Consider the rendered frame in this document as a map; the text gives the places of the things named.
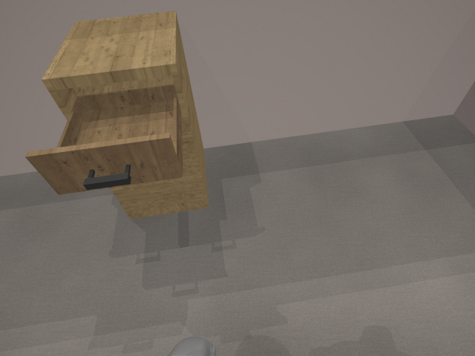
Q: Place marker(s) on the handle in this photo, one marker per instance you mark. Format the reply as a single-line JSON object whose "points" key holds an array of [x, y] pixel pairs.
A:
{"points": [[107, 181]]}

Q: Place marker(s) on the left robot thigh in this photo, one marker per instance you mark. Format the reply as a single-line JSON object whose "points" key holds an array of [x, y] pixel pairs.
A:
{"points": [[194, 346]]}

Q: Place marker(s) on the drawer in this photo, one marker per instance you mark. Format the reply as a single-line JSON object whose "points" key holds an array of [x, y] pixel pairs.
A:
{"points": [[107, 131]]}

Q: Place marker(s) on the cabinet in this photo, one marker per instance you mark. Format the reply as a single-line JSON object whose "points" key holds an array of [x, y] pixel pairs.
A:
{"points": [[126, 53]]}

